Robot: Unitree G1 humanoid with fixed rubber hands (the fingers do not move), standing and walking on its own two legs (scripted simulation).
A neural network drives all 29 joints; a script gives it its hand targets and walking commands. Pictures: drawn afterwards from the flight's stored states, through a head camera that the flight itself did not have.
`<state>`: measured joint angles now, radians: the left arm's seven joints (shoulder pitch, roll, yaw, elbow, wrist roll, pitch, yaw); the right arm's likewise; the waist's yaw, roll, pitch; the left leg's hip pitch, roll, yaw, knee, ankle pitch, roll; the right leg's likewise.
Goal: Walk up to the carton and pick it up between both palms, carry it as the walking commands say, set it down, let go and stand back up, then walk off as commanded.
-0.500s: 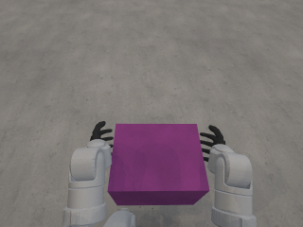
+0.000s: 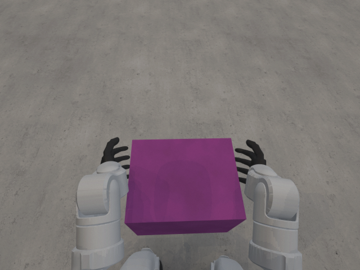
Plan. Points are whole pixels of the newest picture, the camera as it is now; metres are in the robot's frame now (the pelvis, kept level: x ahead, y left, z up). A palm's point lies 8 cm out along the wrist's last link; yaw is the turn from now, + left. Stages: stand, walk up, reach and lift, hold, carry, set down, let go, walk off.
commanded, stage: carry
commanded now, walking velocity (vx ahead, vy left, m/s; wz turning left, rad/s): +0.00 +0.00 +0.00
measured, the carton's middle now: (182, 188) +0.29 +0.01 -0.01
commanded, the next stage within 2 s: none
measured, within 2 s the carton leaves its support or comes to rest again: neither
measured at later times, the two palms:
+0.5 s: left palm (92, 193) +0.22 +0.17 +0.11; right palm (266, 208) +0.21 -0.13 +0.12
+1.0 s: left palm (81, 229) +0.17 +0.18 +0.07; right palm (252, 229) +0.19 -0.11 +0.07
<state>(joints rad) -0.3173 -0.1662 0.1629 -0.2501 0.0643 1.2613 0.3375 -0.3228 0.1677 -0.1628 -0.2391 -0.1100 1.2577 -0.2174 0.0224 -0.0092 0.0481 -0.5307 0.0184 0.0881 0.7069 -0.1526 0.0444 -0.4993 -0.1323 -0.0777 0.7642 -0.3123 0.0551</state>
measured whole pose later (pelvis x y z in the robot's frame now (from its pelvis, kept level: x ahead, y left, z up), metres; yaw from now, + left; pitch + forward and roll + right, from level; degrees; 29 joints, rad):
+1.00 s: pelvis -0.11 +0.04 +0.02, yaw -1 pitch +1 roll -1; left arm -0.33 -0.17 0.19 0.06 0.11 1.17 0.31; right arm -0.38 0.12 -0.18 0.08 -0.18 1.19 -0.15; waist 0.03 0.05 -0.06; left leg -0.50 0.00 0.08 0.53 -0.12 0.01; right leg -0.34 0.02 -0.16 0.61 -0.31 -0.09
